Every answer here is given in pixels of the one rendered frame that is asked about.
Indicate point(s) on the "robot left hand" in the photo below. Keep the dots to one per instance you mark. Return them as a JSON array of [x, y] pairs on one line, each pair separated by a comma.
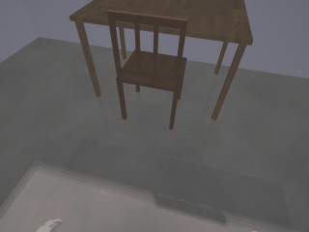
[[51, 225]]

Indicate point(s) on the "table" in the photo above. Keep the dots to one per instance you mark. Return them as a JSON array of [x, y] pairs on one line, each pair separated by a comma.
[[217, 20]]

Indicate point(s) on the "chair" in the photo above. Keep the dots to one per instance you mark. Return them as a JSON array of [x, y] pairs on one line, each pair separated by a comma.
[[149, 69]]

